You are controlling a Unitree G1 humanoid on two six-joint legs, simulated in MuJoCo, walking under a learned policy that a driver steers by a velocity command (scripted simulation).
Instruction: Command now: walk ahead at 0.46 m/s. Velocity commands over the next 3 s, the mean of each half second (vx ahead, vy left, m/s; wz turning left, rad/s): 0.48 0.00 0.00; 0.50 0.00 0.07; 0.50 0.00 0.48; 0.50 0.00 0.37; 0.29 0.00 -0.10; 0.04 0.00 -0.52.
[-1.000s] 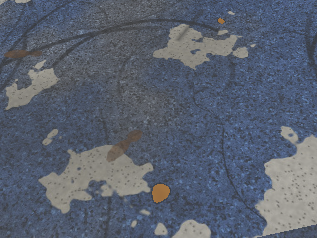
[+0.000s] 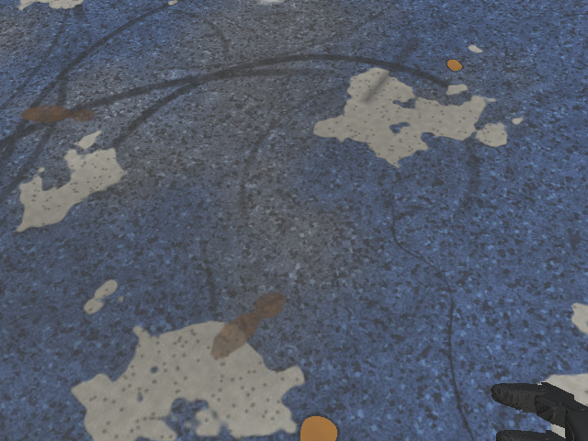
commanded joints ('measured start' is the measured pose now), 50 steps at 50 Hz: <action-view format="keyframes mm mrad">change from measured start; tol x32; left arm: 1 -24 197 53 -37 -2 -5 7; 26 -546 86 1 -229 1 -41 -46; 33 -9 247 66 -108 16 -30 -32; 50 -155 203 47 -7 14 -38 -12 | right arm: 1 -39 -124 -40 -80 -1 -19 -2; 5 438 -305 -97 43 -25 -5 -24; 32 486 -64 -6 106 -26 14 -53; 50 29 -80 -17 -7 0 14 -18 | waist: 1 -86 -151 23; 5 -170 262 -455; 25 -204 3 48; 33 18 -263 -465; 50 -28 -78 40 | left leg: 1 128 -42 18 -35 -27 49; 3 471 -79 53 -40 -37 104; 5 1079 357 -709 -152 -368 337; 13 391 171 -266 -436 -141 243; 30 673 161 -83 -76 449 124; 34 -161 -20 -133 759 -524 19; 50 -36 54 -49 53 96 0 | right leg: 1 -67 -261 83 65 734 -113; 3 -127 -203 28 377 976 -67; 5 -708 48 52 1052 -177 24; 7 -888 -45 102 1161 -111 4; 21 -746 -140 -9 471 486 52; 28 -735 -86 -20 315 303 -11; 31 -134 -133 27 326 343 -119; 33 319 -441 714 164 117 -319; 39 -282 -253 208 -11 352 -213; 50 -163 -266 -63 -68 390 -151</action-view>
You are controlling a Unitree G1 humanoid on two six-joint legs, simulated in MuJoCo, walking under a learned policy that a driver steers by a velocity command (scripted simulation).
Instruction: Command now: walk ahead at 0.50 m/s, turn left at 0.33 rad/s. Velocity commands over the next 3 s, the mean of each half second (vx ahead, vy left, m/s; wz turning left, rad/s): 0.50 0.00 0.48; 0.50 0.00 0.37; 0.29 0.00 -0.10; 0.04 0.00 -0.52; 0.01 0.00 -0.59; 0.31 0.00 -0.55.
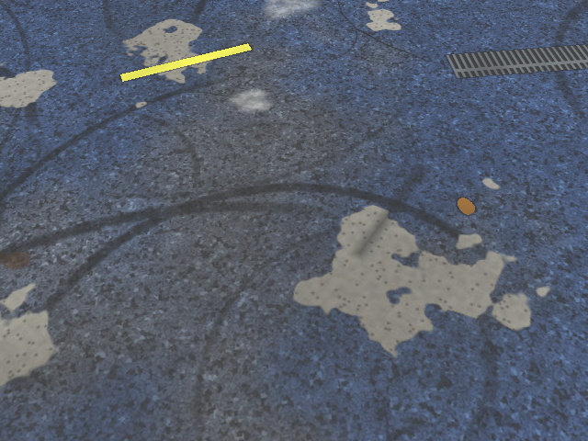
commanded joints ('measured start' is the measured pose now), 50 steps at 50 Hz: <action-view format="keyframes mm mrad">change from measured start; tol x32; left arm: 1 7 170 44 -26 -10 -1 10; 27 -393 97 13 -239 -6 -32 -8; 34 67 248 80 -134 3 -35 -4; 50 18 179 45 -40 -27 -1 -3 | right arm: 1 -114 -59 -11 -103 5 -13 16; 8 317 -263 -108 -55 4 5 7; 34 388 -60 -29 -119 17 8 -46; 50 -102 -45 -15 -196 0 -17 -1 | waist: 1 11 -91 62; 10 -172 123 -359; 31 -47 74 -65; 34 -11 -386 -374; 50 21 -125 23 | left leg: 1 -5 -12 -1 -64 9 28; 7 427 -157 117 -128 -171 139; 10 1056 215 -746 -352 -449 366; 17 492 60 -304 -446 42 302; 30 569 37 -395 -262 -71 178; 35 -106 -127 -174 628 -592 17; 50 116 -36 20 -60 -60 -3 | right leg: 1 2 -312 56 -58 275 -134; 7 16 -268 -63 469 843 -34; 9 -662 5 56 1095 -344 62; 10 -773 -42 208 1170 -341 40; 23 -553 -86 141 432 305 116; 31 -306 -57 159 225 184 20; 34 379 -496 912 151 -151 -255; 39 -123 -297 440 25 23 -155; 50 -118 -272 199 -29 250 -150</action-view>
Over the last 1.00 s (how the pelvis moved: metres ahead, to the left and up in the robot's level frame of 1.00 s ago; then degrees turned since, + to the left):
0.56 -0.01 0.01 3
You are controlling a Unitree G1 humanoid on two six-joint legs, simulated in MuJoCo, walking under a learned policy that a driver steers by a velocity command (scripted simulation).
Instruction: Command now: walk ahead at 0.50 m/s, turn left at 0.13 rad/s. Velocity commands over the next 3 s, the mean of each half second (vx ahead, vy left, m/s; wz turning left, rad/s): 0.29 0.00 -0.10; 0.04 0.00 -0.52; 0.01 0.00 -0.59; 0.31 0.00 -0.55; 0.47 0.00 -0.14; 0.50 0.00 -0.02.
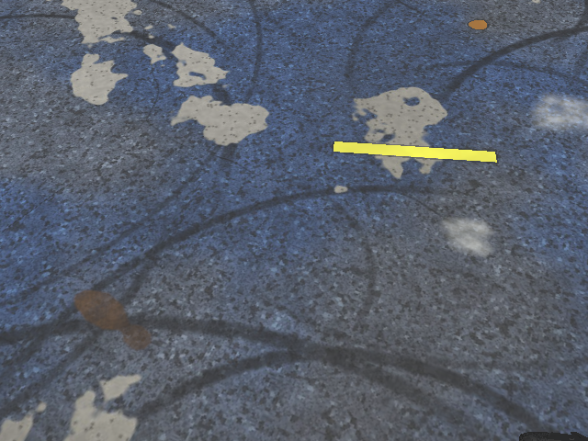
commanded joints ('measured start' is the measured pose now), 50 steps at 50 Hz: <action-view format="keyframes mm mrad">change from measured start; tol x32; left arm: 1 -12 183 39 -43 -11 -4 4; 50 -241 204 72 -265 7 118 49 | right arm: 1 -107 -54 -10 -96 9 -21 11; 9 294 -200 -65 -11 -22 -6 -2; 50 -14 -117 -59 63 -1 41 -37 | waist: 1 -16 -119 21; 8 -157 267 -380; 30 -90 37 -70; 33 -72 -370 -210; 50 -83 -215 -131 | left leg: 1 67 -28 32 -89 47 10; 6 458 -83 73 -216 12 99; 8 999 333 -515 -232 314 337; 16 410 160 -20 -399 578 244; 31 530 149 155 -102 306 98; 33 41 -128 175 411 -599 -64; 35 -17 -82 -19 555 -570 -47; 50 236 -128 -44 -9 -301 -72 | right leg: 1 -32 -265 147 -77 258 -161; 6 -18 -217 71 260 612 -78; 8 -545 8 23 885 -323 45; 10 -649 -65 127 1028 -350 51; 29 -406 -95 -2 374 -39 17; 33 133 -427 560 166 876 -344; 50 -153 -198 498 120 227 -188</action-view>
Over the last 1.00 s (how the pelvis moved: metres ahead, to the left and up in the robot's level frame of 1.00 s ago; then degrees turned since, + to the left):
0.55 0.12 0.00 27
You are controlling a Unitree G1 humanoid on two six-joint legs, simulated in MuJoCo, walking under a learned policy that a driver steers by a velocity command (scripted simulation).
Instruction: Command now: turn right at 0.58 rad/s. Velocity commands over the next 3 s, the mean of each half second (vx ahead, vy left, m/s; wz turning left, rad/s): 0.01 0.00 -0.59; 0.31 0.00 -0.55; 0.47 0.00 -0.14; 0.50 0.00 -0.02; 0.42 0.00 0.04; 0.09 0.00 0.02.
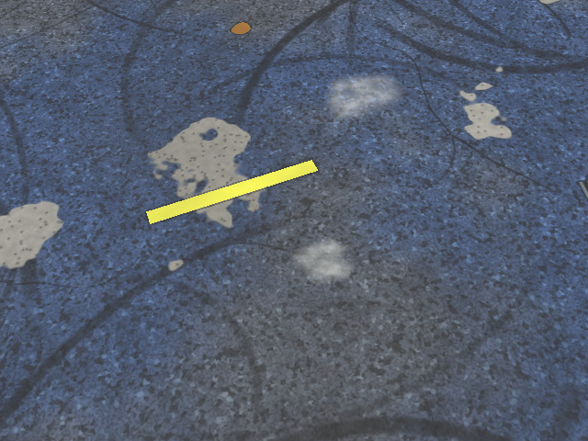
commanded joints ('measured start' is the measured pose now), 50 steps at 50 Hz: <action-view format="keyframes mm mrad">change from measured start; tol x32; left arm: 1 -32 169 45 -74 -5 -4 3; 50 203 24 -19 -38 14 -78 -12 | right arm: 1 23 -97 -26 -59 5 -28 11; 43 -146 -97 -18 -139 11 -111 57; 50 239 -213 -52 -68 -14 -140 45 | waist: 1 -14 -178 -152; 6 -11 246 -117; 24 -13 165 -105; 27 14 -321 -148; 50 -124 9 -212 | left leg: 1 59 -19 14 -124 16 19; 6 268 453 -424 -457 437 360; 23 341 340 79 -341 523 268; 27 -305 52 244 278 -332 29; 30 -392 103 35 376 -108 90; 46 -1 26 49 -214 236 51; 50 497 231 -154 -314 149 190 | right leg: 1 150 -237 320 -98 176 -170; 6 -236 16 7 511 -475 50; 10 -274 -34 -23 750 -260 114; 26 382 -191 -25 -108 126 -57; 28 414 -466 499 -231 -229 -334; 30 319 -382 381 -291 -483 -234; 47 184 -265 263 -178 -106 -154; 50 16 -111 108 303 -97 -57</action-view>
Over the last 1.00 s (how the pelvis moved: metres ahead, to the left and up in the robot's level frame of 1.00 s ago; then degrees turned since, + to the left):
0.25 0.02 -0.01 -24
